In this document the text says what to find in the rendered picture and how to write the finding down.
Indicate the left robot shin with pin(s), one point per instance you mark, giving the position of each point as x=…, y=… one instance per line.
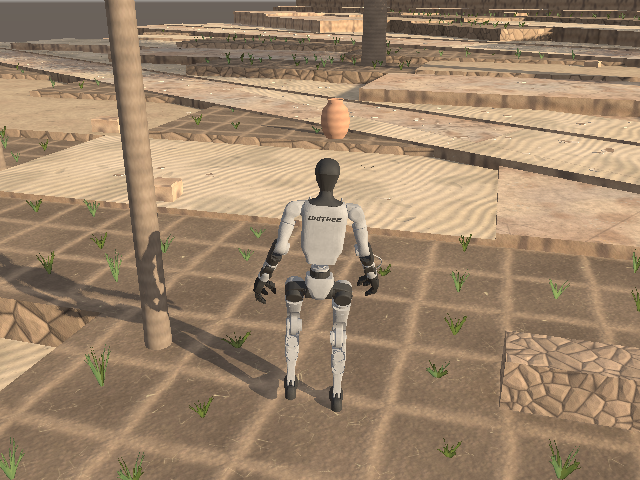
x=291, y=352

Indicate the right robot thigh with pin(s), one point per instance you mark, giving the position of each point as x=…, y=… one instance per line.
x=341, y=302

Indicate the left robot hand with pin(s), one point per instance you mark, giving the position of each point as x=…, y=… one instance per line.
x=258, y=289

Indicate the robot left upper arm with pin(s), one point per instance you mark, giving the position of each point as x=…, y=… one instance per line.
x=292, y=210

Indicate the robot left forearm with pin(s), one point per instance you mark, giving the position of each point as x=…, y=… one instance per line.
x=270, y=264

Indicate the robot right upper arm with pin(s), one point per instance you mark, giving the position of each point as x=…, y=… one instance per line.
x=356, y=214

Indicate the right robot hand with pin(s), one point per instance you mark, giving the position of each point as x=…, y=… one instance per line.
x=366, y=281

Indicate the robot right forearm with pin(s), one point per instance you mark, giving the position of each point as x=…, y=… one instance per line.
x=368, y=264

